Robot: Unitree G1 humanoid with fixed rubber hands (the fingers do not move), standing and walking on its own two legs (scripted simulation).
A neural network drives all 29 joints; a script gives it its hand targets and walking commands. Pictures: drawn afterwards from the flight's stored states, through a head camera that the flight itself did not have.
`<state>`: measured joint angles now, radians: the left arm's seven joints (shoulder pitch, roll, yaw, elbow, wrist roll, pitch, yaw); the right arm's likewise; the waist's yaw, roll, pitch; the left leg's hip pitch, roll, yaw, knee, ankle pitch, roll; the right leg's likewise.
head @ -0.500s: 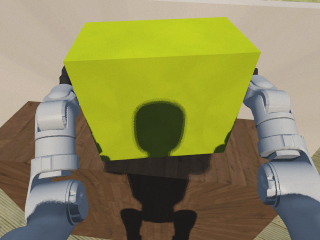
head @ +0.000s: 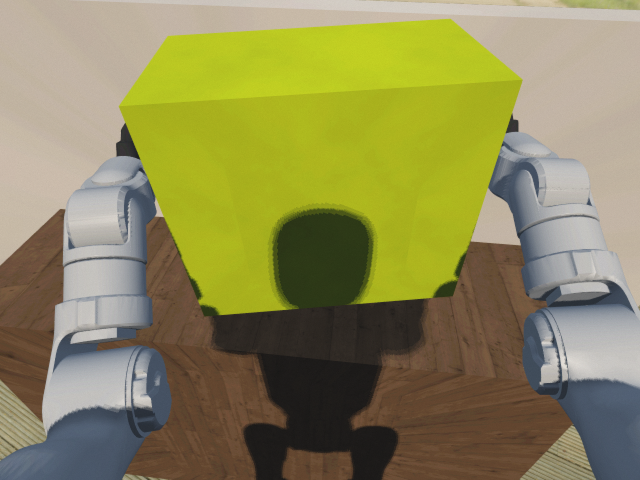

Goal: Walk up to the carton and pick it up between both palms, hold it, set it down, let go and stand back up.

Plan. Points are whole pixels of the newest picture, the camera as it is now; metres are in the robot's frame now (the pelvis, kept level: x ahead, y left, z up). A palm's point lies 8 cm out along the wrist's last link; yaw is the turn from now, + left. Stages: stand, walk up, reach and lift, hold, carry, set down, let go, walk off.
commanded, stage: reach and lift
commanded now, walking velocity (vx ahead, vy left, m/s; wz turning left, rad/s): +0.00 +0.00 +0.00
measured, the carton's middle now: (320, 175) +0.39 -0.02 +0.24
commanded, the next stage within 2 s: hold in 0.20 s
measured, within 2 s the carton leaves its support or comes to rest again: neither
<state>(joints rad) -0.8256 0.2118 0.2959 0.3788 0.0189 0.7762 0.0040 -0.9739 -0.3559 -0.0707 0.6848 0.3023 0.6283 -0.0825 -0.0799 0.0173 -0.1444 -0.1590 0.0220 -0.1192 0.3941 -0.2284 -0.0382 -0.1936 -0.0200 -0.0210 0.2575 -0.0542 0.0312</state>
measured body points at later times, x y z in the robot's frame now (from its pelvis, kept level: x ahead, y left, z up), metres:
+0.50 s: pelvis +0.00 +0.00 +0.00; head -0.07 +0.00 +0.44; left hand +0.37 +0.20 +0.27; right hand +0.39 -0.21 +0.30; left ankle -0.01 +0.14 -0.75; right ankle +0.05 -0.14 -0.75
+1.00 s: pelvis -0.01 -0.02 +0.00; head -0.09 -0.02 +0.44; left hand +0.37 +0.20 +0.30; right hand +0.39 -0.21 +0.32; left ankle -0.01 +0.14 -0.75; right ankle +0.05 -0.14 -0.75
